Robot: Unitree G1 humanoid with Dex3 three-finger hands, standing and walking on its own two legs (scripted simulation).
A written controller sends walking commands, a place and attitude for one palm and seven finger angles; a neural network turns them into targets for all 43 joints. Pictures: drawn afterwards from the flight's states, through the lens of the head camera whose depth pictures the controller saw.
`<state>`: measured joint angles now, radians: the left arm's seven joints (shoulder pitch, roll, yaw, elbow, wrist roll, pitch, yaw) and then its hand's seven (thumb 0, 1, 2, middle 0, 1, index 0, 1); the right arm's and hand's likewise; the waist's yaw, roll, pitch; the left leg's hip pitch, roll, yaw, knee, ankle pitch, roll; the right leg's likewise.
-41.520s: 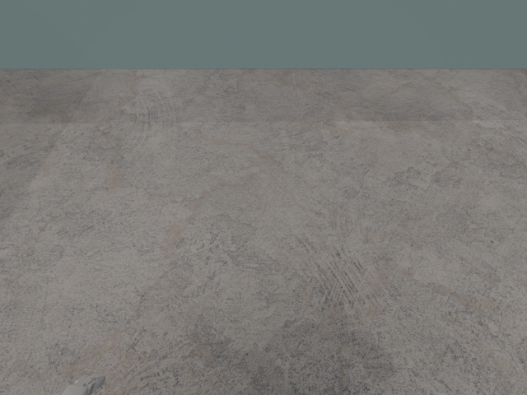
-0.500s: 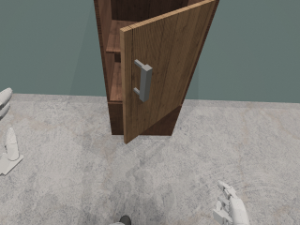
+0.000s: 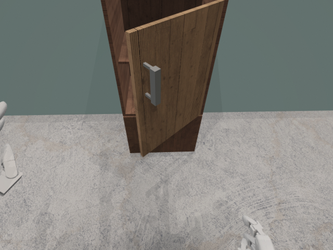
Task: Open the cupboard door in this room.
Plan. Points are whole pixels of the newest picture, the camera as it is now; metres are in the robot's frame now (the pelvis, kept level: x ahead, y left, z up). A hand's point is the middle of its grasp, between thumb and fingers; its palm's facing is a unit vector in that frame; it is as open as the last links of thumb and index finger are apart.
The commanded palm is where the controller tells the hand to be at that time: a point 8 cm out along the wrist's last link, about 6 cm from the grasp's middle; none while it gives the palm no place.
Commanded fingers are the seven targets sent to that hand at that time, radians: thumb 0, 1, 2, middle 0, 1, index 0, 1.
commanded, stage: stop stepping back and stand still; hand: left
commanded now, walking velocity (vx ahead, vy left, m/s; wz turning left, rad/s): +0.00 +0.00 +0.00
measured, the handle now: (151, 84) +0.59 +0.06 +0.07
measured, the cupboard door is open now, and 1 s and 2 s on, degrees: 41 41 41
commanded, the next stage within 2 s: let the arm hang, fingers relaxed in 0.34 s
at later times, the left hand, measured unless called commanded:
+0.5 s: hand (25, 184) +0.22 +0.27 +0.12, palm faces +0.27 -0.80 -0.53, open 7.4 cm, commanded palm none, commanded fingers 0.00 0.90 0.90 -0.20 -0.30 -0.20 -0.30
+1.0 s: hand out of the picture -0.12 +0.20 -0.16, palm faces +0.10 -0.98 -0.19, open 7.3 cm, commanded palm none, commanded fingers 0.00 0.90 0.90 -0.20 -0.30 -0.20 -0.30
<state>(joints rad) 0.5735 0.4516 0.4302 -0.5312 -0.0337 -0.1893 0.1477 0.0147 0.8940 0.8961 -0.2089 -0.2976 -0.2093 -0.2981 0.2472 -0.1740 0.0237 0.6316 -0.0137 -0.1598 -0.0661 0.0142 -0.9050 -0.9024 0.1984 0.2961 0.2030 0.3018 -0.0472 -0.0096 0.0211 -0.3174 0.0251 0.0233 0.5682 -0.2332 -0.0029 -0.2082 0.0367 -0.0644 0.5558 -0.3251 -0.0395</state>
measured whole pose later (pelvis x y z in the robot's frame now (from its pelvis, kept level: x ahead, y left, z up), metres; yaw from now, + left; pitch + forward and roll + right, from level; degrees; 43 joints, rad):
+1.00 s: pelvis -0.02 +0.03 +0.01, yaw +3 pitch -1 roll -1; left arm 0.41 0.16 0.01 1.18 0.01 0.03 0.02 0.01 0.94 0.90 -0.20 -0.30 -0.20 -0.30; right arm 0.31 -0.14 0.01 1.13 -0.02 0.04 -0.03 0.01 -0.91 -0.90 0.20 0.30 0.20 0.30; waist 0.01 0.01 0.08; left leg -0.29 -0.02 -0.01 0.45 -0.15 0.03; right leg -0.17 -0.01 -0.10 0.43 -0.25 -0.01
